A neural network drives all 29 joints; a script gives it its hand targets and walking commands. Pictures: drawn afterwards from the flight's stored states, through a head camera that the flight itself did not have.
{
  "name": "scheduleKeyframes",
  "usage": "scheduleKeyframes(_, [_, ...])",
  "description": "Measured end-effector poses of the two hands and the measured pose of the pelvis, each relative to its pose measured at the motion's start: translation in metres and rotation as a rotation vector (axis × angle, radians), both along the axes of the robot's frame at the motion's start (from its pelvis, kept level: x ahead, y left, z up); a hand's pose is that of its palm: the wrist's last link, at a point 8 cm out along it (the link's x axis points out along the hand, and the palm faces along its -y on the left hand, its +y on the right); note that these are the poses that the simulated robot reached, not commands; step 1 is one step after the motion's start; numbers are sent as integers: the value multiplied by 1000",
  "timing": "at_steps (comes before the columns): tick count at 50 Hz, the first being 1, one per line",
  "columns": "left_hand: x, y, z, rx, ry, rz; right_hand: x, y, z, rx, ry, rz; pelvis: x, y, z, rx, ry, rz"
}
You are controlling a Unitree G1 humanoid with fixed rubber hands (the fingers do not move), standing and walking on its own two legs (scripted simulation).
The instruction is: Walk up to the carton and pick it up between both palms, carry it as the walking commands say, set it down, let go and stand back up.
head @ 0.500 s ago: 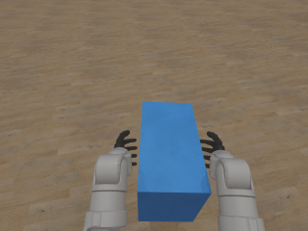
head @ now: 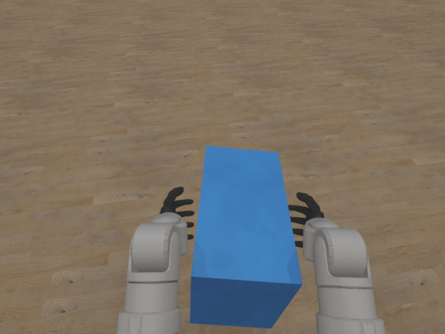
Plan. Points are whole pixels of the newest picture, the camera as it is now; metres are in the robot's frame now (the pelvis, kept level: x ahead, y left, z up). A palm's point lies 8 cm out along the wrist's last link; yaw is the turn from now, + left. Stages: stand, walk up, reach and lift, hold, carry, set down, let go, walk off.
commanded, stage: carry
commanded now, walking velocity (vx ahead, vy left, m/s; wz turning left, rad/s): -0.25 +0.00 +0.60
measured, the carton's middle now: (236, 232) +0.35 +0.01 -0.01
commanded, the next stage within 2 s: none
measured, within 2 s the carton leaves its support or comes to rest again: neither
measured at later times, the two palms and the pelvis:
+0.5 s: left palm (97, 261) +0.23 +0.22 +0.09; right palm (252, 239) +0.27 -0.01 +0.10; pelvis -0.05 +0.04 +0.01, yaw +10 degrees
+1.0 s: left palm (98, 297) +0.18 +0.20 +0.09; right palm (271, 272) +0.22 -0.04 +0.09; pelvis -0.10 +0.03 +0.00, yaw +10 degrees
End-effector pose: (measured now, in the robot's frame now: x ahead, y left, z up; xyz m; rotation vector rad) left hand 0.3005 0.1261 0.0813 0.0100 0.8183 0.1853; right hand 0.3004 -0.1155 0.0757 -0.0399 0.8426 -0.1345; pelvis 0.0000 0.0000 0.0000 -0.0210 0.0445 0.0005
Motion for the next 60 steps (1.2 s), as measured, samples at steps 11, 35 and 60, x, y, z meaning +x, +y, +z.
scheduleKeyframes(11, [-37, 27, -6, 16, 33, 118, -17, 31, -8, -17, 46, 90, -28, 0, 0, 14, -20, 97])
scheduleKeyframes(35, [-83, 83, 14, 63, -10, 230, -42, 93, 13, -2, -8, 173, -64, 31, 3, -13, 60, 174])
scheduleKeyframes(60, [-130, 66, 13, -3, -91, 147, -87, 66, 14, 35, -97, 184, -102, 15, 6, 11, 8, 182])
